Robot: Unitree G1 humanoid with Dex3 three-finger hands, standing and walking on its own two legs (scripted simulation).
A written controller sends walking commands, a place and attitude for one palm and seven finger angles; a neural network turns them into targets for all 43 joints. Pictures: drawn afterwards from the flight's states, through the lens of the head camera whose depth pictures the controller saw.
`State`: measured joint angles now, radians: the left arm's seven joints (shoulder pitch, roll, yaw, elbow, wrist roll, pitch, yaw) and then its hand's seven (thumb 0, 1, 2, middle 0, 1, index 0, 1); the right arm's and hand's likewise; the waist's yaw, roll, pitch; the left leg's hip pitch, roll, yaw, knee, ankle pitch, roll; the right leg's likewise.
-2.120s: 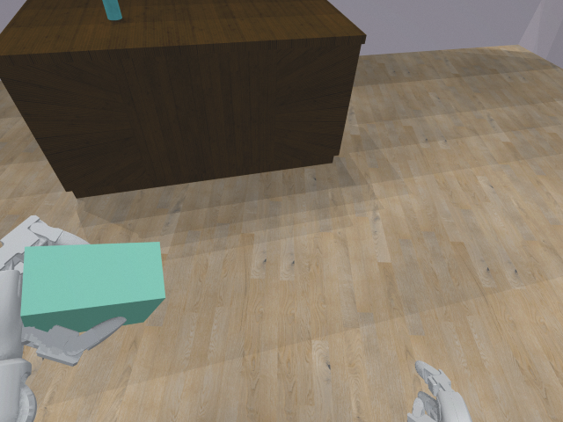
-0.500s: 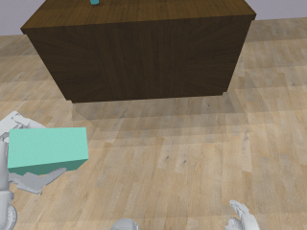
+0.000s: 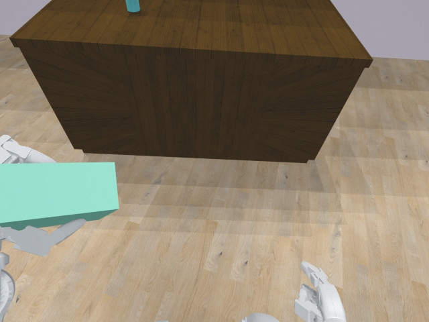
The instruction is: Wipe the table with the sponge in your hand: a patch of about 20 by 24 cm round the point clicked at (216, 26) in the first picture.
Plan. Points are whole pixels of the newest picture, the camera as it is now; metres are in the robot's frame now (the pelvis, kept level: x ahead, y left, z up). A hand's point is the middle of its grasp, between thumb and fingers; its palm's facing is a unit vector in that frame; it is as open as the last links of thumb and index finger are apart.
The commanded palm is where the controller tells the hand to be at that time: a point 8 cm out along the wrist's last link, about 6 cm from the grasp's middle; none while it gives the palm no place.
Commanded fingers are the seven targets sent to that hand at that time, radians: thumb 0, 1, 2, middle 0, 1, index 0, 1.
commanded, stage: walk to a spot facing it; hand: left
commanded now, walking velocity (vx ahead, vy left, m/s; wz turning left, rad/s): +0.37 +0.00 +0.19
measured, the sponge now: (75, 196) +0.25 +0.21 +0.16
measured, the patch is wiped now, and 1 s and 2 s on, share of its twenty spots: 0.00 0.00 0.00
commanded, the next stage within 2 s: none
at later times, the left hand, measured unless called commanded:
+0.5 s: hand (107, 140) +0.33 +0.18 +0.19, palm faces +0.47 -0.74 -0.47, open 10.3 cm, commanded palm +0.26 +0.23 +0.19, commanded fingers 0.00 0.10 1.30 -1.20 -1.60 -1.20 -1.60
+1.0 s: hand (101, 110) +0.39 +0.20 +0.20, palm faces +0.69 -0.53 -0.50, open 10.4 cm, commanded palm +0.34 +0.23 +0.19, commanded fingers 0.00 0.10 1.30 -1.20 -1.60 -1.20 -1.60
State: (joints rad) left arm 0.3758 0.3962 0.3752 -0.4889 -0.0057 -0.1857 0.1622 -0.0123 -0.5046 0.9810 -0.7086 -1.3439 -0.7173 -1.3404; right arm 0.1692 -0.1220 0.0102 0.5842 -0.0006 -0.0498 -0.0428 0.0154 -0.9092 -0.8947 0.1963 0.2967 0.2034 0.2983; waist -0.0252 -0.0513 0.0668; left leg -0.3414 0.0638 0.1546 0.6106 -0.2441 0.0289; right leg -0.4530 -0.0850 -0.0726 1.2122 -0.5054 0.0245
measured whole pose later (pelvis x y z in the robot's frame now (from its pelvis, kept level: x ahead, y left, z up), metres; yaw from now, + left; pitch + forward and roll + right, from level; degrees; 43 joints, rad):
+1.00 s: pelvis +0.29 -0.09 +0.00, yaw +22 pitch +0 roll +0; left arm 0.50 0.38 0.39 -0.57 -0.01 -0.21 0.15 -0.01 -0.51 0.99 -0.71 -1.35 -0.72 -1.34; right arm 0.24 -0.13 0.03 0.62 0.01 -0.09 -0.05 0.01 -0.90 -0.89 0.20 0.30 0.21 0.30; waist 0.05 0.06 0.03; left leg -0.39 0.08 -0.02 0.75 -0.41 0.00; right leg -0.33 -0.09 -0.16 0.62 -0.29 0.03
